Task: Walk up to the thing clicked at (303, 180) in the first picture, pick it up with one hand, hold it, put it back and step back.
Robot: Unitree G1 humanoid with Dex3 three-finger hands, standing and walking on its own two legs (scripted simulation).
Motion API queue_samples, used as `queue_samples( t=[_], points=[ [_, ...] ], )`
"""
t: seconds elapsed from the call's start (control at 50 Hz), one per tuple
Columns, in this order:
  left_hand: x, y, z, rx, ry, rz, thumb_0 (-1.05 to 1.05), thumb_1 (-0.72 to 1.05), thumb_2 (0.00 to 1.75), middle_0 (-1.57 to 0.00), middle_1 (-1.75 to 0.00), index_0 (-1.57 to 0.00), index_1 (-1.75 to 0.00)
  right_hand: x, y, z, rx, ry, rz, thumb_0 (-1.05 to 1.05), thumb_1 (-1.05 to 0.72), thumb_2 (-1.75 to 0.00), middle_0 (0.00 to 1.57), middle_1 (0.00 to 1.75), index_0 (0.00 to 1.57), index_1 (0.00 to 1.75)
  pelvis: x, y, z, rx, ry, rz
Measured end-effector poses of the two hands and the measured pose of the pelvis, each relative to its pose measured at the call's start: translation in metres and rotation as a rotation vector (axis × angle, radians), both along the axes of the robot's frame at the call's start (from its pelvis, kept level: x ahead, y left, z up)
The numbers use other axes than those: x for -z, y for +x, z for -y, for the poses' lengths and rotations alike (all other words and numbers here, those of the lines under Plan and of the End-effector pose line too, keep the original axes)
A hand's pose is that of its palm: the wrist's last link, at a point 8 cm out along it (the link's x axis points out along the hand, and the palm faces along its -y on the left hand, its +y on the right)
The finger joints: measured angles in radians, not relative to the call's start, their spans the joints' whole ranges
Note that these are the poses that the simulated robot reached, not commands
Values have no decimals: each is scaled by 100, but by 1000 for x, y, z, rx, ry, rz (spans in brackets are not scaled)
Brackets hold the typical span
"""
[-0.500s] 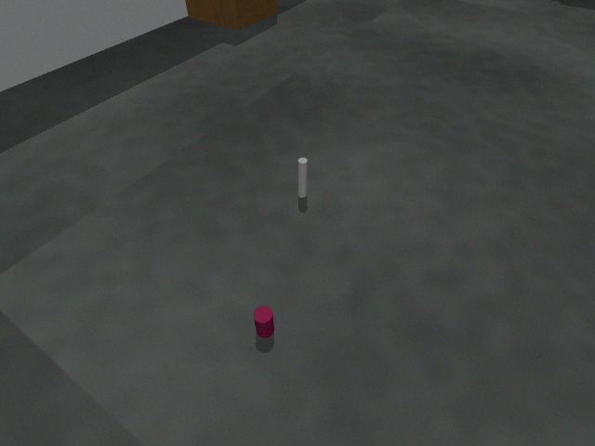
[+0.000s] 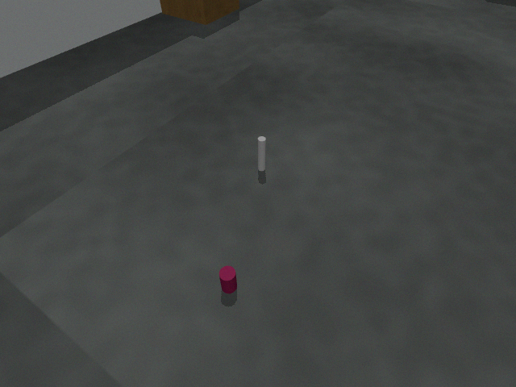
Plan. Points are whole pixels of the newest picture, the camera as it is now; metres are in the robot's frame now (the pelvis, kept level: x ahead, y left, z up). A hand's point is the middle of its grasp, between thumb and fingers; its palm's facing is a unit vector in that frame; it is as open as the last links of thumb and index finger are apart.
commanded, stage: stand
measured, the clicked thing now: (261, 154) +1.40 -0.02 -0.67
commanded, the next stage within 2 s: walk up in 0.62 s
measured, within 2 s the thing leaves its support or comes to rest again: neither
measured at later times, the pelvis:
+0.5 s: pelvis +0.00 +0.00 +0.00, yaw +0 degrees
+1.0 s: pelvis -0.01 +0.07 -0.01, yaw -23 degrees
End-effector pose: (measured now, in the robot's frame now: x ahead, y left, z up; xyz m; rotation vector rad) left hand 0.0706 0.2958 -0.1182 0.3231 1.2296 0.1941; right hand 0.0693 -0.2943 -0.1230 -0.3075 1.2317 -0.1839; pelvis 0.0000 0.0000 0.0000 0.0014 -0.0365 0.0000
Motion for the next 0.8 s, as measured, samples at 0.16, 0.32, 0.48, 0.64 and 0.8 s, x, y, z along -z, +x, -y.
queue_samples(
  t=[0.16,0.32,0.48,0.64,0.8],
  points=[
    [0,3,0,2,1,7,1,90,90,-20,-30,-20,-30,-1,3,1,2,-3,7,1,-90,-90,20,30,20,30,0,1,0,0,-1,1],
    [0,3,0,0,-2,9,1,90,90,-20,-30,-20,-30,-2,3,0,-3,-5,7,1,-90,-90,20,30,20,30,0,1,0,-1,-1,1],
    [0,0,-1,-4,1,-1,1,90,90,-20,-30,-20,-30,-1,2,0,-3,-4,-1,1,-90,-90,20,30,20,30,-1,2,-1,-2,0,0],
    [0,-1,-2,-1,3,-7,1,90,90,-20,-30,-20,-30,-1,4,1,5,0,3,1,-90,-90,20,30,21,30,0,2,-1,10,-1,-3],
    [3,11,-26,202,51,-79,1,90,90,-21,-30,-20,-30,-11,4,12,156,-44,175,1,-90,-90,20,30,21,30,11,-16,-32,218,-2,-34]
  ],
)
